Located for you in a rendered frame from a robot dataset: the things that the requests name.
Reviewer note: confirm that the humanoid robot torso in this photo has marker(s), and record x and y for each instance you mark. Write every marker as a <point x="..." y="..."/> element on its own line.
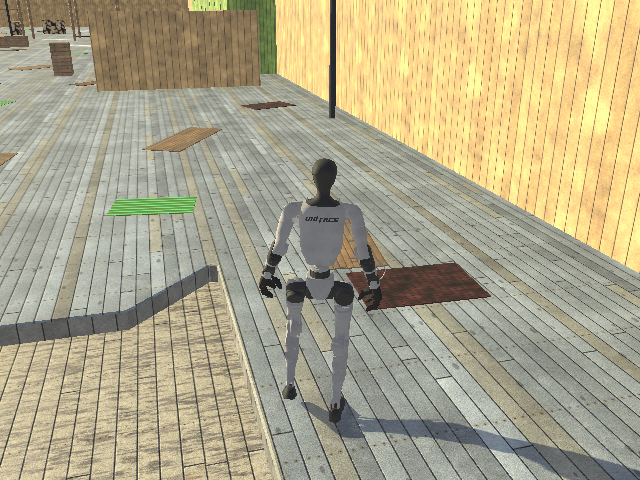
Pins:
<point x="321" y="236"/>

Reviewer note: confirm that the right robot upper arm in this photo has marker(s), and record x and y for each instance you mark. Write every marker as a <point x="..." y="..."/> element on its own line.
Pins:
<point x="354" y="213"/>

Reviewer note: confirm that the robot right hand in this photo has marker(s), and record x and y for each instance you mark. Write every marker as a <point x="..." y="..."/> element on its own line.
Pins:
<point x="375" y="295"/>

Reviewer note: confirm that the right robot forearm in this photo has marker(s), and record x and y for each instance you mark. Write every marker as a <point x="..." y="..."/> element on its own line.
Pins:
<point x="370" y="271"/>

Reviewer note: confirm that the robot left hand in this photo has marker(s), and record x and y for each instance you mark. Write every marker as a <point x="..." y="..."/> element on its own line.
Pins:
<point x="271" y="283"/>

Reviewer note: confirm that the left robot forearm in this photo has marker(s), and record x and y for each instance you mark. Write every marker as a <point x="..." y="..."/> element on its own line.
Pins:
<point x="271" y="263"/>

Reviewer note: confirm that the left robot upper arm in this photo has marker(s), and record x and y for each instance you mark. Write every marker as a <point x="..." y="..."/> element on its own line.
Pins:
<point x="290" y="210"/>

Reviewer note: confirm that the right robot foot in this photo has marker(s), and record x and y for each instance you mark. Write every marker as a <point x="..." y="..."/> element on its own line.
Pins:
<point x="335" y="414"/>

